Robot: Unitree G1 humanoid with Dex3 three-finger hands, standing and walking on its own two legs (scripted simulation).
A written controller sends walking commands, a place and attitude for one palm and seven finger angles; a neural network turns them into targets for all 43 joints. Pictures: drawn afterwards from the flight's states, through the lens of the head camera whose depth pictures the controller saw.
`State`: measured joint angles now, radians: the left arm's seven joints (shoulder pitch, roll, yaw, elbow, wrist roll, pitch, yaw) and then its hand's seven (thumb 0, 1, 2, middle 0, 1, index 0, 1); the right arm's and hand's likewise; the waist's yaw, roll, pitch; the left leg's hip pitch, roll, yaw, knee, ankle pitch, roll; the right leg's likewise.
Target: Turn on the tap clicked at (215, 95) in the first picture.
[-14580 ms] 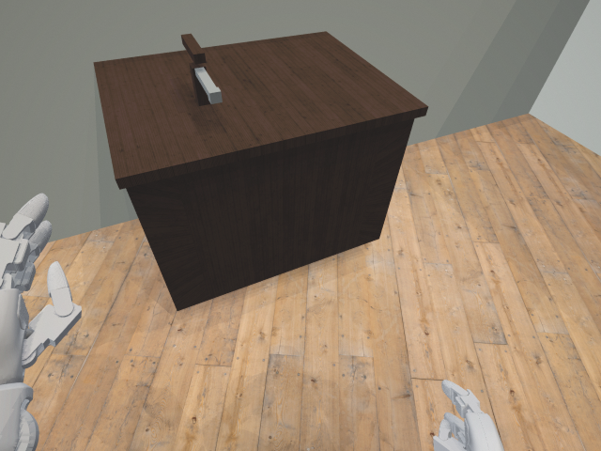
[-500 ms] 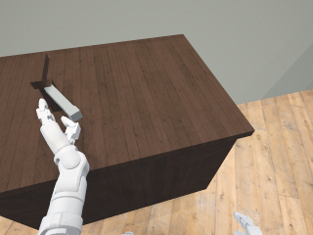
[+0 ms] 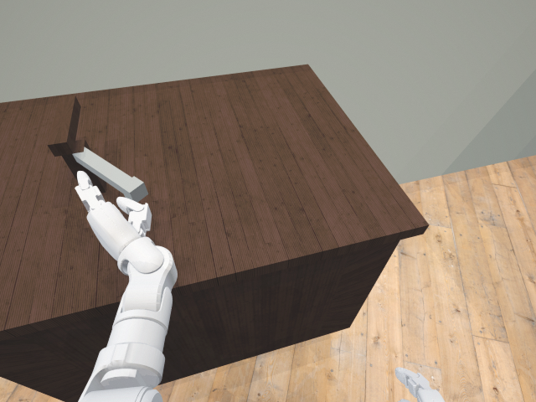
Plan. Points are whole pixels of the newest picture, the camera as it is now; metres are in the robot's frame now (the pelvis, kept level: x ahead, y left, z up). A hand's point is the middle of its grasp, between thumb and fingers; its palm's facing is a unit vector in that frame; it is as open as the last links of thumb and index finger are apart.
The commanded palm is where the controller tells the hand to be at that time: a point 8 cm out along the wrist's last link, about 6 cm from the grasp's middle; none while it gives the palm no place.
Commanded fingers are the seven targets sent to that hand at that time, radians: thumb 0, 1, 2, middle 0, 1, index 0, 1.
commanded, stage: push the lever round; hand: left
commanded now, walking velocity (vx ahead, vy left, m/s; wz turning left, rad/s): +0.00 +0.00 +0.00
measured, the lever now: (134, 190) +0.42 +0.24 +0.09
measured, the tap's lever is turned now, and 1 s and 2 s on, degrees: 38 72 83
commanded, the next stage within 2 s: lift the hand up off the lever in 1.02 s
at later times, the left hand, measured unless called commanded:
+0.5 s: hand (166, 189) +0.43 +0.19 +0.08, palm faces +0.80 -0.59 -0.08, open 7.7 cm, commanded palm +0.38 +0.19 +0.08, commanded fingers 0.00 0.90 0.90 -0.15 -0.15 -0.15 -0.15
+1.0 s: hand (183, 172) +0.47 +0.17 +0.08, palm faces +0.81 -0.57 -0.12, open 8.1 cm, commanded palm +0.42 +0.18 +0.08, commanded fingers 0.00 0.90 0.90 -0.15 -0.15 -0.15 -0.15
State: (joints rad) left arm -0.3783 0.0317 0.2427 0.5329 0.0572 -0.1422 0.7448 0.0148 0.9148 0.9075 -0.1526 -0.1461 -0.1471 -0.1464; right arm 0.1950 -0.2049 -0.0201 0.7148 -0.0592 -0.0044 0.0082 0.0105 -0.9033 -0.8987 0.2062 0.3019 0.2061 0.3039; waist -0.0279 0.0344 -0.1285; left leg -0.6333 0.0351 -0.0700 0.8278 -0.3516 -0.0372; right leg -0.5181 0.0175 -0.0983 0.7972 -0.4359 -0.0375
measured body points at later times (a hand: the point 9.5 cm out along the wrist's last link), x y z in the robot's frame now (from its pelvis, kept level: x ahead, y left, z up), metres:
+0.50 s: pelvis +0.00 +0.00 -0.01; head +0.04 +0.00 +0.44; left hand +0.38 +0.22 +0.08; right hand +0.09 -0.25 -0.14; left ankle +0.04 +0.14 -0.70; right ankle -0.02 -0.10 -0.70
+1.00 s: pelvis +0.00 -0.01 -0.01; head +0.06 -0.01 +0.43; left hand +0.42 +0.19 +0.09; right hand +0.07 -0.26 -0.14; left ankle +0.04 +0.14 -0.70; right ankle -0.02 -0.10 -0.70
